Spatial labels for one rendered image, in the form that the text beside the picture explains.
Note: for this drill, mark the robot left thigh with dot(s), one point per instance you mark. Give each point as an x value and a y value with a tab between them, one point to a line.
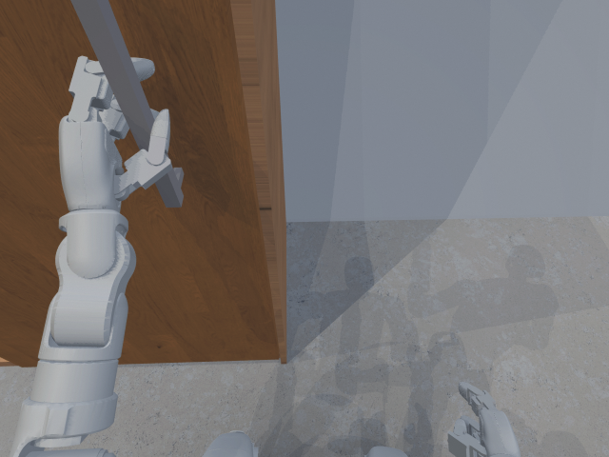
232	445

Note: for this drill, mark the robot left hand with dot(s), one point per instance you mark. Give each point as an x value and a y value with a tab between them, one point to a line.
87	154

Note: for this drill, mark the robot right hand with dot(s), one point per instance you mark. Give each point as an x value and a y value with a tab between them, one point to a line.
493	435

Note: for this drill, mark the handle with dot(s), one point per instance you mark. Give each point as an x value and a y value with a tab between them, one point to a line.
102	30

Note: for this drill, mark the wardrobe door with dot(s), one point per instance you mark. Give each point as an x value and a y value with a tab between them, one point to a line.
200	290

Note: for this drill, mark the left robot forearm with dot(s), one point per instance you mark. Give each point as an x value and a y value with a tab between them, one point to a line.
72	394

